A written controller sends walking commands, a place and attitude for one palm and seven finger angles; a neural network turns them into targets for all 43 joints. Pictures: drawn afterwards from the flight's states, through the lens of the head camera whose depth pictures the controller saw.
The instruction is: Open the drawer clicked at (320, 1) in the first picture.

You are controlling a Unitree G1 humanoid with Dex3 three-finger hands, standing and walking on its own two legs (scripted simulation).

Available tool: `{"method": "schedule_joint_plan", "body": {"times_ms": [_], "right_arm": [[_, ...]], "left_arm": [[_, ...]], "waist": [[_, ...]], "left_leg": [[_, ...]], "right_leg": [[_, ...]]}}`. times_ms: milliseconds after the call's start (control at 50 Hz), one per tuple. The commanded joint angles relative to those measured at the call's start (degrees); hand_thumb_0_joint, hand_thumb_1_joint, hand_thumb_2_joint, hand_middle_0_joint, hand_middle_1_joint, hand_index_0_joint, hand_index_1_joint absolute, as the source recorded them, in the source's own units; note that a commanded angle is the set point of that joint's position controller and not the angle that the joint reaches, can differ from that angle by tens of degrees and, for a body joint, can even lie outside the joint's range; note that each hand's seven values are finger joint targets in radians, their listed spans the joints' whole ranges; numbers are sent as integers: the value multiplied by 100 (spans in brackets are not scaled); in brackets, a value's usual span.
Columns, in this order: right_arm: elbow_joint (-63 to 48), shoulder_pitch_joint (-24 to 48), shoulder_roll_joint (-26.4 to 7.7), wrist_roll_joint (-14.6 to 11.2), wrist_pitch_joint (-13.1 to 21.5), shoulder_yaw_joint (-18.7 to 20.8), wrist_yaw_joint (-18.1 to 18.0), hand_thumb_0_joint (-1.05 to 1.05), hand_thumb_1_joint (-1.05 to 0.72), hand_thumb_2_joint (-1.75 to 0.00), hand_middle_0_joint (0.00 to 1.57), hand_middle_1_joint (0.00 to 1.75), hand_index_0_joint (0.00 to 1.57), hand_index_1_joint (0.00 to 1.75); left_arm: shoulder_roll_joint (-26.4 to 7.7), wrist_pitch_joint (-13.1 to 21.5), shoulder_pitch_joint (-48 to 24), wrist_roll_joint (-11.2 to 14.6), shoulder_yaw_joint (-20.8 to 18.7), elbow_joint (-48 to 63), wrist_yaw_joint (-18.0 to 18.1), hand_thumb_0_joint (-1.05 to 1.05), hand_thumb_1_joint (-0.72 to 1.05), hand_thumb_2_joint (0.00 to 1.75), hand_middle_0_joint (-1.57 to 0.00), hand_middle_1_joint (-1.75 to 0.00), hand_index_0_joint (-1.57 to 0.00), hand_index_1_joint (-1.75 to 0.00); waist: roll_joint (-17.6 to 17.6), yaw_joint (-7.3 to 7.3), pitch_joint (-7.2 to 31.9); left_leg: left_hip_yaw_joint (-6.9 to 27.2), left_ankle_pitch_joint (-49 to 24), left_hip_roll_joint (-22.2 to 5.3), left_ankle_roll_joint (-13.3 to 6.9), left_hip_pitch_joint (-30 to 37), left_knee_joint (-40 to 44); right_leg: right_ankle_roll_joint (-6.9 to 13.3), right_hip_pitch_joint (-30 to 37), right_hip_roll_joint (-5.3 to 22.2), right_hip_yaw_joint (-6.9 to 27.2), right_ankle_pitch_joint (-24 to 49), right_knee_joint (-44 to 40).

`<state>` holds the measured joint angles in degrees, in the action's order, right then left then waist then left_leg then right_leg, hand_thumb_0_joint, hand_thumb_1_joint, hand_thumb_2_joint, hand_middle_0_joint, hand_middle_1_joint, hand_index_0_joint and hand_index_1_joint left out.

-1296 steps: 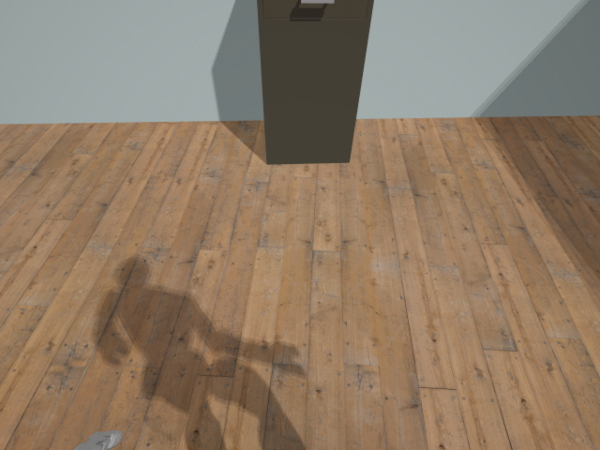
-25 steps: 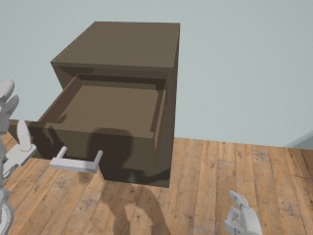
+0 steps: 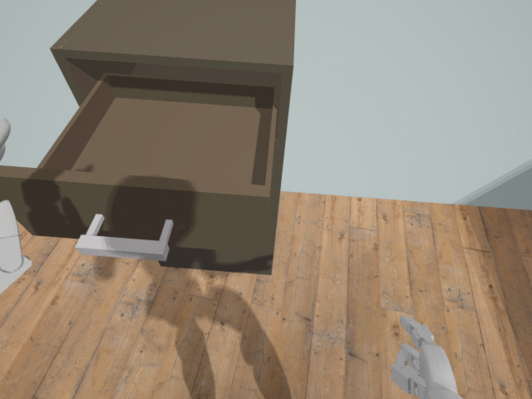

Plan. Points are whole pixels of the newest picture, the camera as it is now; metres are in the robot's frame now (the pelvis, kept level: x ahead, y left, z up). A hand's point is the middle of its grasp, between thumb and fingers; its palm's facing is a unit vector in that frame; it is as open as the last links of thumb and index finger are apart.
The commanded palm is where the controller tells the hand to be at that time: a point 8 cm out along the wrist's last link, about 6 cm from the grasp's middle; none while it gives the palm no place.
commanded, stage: step back with the hand held close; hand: left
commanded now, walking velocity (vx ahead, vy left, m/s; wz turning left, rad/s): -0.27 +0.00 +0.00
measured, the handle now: (128, 235) +0.32 +0.24 +0.05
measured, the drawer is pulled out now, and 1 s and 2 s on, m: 0.30 0.30 0.30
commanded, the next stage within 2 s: stop stepping back and stand still in 0.62 s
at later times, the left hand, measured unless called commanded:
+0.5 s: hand out of the picture +0.11 +0.24 +0.24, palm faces +0.49 -0.75 -0.46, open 7.4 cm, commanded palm +0.04 +0.27 +0.24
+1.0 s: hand out of the picture -0.01 +0.22 +0.22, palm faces +0.44 -0.77 -0.47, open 7.4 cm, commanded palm -0.07 +0.25 +0.24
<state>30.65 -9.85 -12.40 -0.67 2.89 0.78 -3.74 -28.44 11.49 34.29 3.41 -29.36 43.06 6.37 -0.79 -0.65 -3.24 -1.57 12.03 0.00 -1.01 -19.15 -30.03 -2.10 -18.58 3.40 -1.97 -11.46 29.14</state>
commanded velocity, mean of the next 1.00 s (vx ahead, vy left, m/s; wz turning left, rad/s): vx -0.18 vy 0.01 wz -0.01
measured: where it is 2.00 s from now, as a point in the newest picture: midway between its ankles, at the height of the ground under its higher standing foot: outside the picture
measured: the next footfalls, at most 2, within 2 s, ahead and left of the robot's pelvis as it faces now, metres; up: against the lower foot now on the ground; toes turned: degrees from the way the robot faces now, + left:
right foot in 0.62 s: -0.21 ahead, -0.14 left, +0.00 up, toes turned -3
left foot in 0.86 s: -0.18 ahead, +0.09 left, +0.00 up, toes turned +9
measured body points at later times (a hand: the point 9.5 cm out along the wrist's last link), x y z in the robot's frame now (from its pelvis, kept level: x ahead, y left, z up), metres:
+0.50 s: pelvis -0.09 -0.01 +0.00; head -0.06 +0.01 +0.45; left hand +0.07 +0.27 +0.26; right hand +0.07 -0.23 -0.08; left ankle +0.00 +0.09 -0.73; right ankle -0.13 -0.13 -0.69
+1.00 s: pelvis -0.20 -0.03 +0.00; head -0.20 -0.01 +0.45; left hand -0.04 +0.25 +0.24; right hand -0.03 -0.28 -0.06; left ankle -0.18 +0.06 -0.73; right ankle -0.21 -0.13 -0.73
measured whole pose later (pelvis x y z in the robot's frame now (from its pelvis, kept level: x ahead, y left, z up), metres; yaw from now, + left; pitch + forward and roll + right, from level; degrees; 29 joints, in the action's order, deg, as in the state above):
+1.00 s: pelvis -0.20 -0.03 +0.00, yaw +1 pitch +1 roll +0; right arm 33.1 -12.7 -13.0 -0.6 5.7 -0.2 -3.9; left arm -26.5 11.2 33.3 3.0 -28.2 40.1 9.1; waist -2.8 1.1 1.9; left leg -3.1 12.2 1.9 -2.7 -16.9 -27.6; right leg 0.7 -14.7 -0.2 -2.7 -16.4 29.3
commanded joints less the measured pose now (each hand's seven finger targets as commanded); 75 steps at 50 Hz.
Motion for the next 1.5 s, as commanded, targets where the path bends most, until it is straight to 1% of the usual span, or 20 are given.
{"method": "schedule_joint_plan", "body": {"times_ms": [0,80,200,260,320,420,500,560,620,660,700,800,860,920,1040,1140,1200,1260,1320,1480], "right_arm": [[-871,412,-763,52,445,263,-25,0,-90,-90,20,30,20,30],[-812,354,-789,19,564,227,-5,0,-90,-90,20,30,20,30],[-579,276,-613,34,490,153,-10,0,-90,-90,20,30,20,30],[-614,391,-675,61,440,102,-87,0,-90,-90,20,30,20,30],[-775,329,-684,126,570,189,-93,0,-90,-90,20,30,20,30],[-464,189,-618,159,834,270,76,0,-90,-90,20,30,20,30],[-325,357,-671,163,891,196,148,0,-90,-90,20,30,20,30],[-301,522,-735,153,811,205,144,0,-90,-90,20,30,20,30],[-368,615,-549,-9,679,131,129,0,-90,-90,20,30,20,30],[-428,736,-540,-115,614,137,130,0,-90,-90,20,30,20,30],[-541,712,-331,-45,490,30,27,0,-90,-90,20,30,20,30],[-522,305,-552,9,410,29,-82,0,-90,-90,20,30,20,30],[-626,229,-844,-86,537,234,-65,0,-90,-90,20,30,20,30],[-626,173,-714,36,554,103,-24,0,-90,-90,20,30,20,30],[-589,313,-743,54,647,87,9,0,-90,-90,20,30,20,30],[-412,201,-685,115,510,160,-38,0,-90,-90,20,30,20,30],[-255,166,-619,135,486,121,-10,0,-90,-90,20,30,20,30],[-313,142,-579,138,518,35,-98,0,-90,-90,20,30,20,30],[-484,212,-623,77,631,78,-81,0,-90,-90,20,30,20,30],[-400,266,-624,69,733,68,28,0,-90,-90,20,30,20,30]], "left_arm": [[-654,423,-189,17,-803,956,221,0,90,90,-20,-30,-20,-30],[-545,456,-635,-65,-700,615,264,0,90,90,-20,-30,-20,-30],[-552,431,-1169,-118,-291,708,357,0,90,90,-20,-30,-20,-30],[-713,352,-1164,-95,-459,825,381,0,90,90,-20,-30,-20,-30],[-612,553,-977,-125,-615,1102,389,0,90,90,-20,-30,-20,-30],[-461,540,-411,-58,-538,1034,413,0,90,90,-20,-30,-20,-30],[-451,399,-565,78,-390,1009,341,0,90,90,-20,-30,-20,-30],[-758,399,-661,105,-633,1032,291,0,90,90,-20,-30,-20,-30],[-1246,549,-783,122,-889,846,287,0,90,90,-20,-30,-20,-30],[-1123,515,-550,35,-882,783,324,0,90,90,-20,-30,-20,-30],[-971,318,-92,-15,-905,572,270,0,90,90,-20,-30,-20,-30],[-633,250,13,25,-597,653,353,0,90,90,-20,-30,-20,-30],[-731,265,-64,36,-527,866,412,0,90,90,-20,-30,-20,-30],[-780,350,-245,-2,-601,901,388,0,90,90,-20,-30,-20,-30],[-466,403,-643,-132,-333,676,399,0,90,90,-20,-30,-20,-30],[-528,344,-1052,-173,-228,429,427,0,90,90,-20,-30,-20,-30],[-549,368,-1417,-161,-210,365,448,0,90,90,-20,-30,-20,-30],[-388,351,-1344,-160,-58,204,426,0,90,90,-20,-30,-20,-30],[-420,370,-1474,-261,-143,373,455,0,90,90,-20,-30,-20,-30],[-520,328,-614,-184,-287,701,414,0,90,90,-20,-30,-20,-30]], "waist": [[959,-59,1202],[716,34,689],[-913,110,769],[-174,149,658],[1992,37,920],[1104,0,1219],[1365,69,1296],[1048,-32,1307],[-899,-59,1189],[-1173,-99,1735],[-1079,-27,1597],[-130,231,1365],[581,63,1480],[1241,143,1206],[935,141,478],[-638,208,347],[-646,224,589],[402,296,344],[1632,235,3],[903,101,517]], "left_leg": [[671,-880,-986,-222,-698,1074],[512,1130,-745,-211,-1558,847],[15,1140,85,157,432,-1828],[289,877,-137,86,349,-20],[2327,1533,-1691,-538,-1359,2121],[1364,-1570,-1450,-706,291,1038],[1294,-1595,-1432,-588,509,1164],[1031,-1252,-1200,-330,275,899],[50,1074,25,340,-285,-1712],[314,1612,223,323,-1265,-2770],[18,1225,37,382,-1267,-2399],[-186,-582,42,145,510,534],[763,-2677,-1072,-210,1358,691],[1015,-2539,-1008,-166,781,953],[930,2529,-789,-162,-1104,1685],[58,1417,-21,27,-230,-1257],[15,1117,-224,-31,-218,-1583],[72,1405,-256,-132,832,230],[2786,3742,-2027,-1047,-458,2275],[545,2072,-957,-339,-1051,968]], "right_leg": [[95,1191,-316,-113,179,935],[198,1146,-122,257,368,531],[787,-1432,1160,1160,-1791,-1708],[454,-1093,532,424,-1400,-908],[152,262,-607,52,-1560,2541],[150,-433,-539,169,-1699,2293],[158,97,-621,24,-1568,1015],[293,707,-467,104,-312,-575],[1047,29,1577,1759,1869,-1429],[667,1243,1453,1266,5154,-641],[676,1493,1160,614,5614,-330],[525,1105,514,446,3163,-252],[156,516,-62,342,372,-94],[177,530,-276,16,-112,109],[304,1178,-268,102,-1167,-259],[1106,-631,929,1899,-3300,-1753],[1266,-257,1373,1833,-2570,-1601],[799,-1117,551,784,-2977,-785],[263,-928,-555,-143,-1690,2621],[317,1290,-324,-321,-1130,-129]]}}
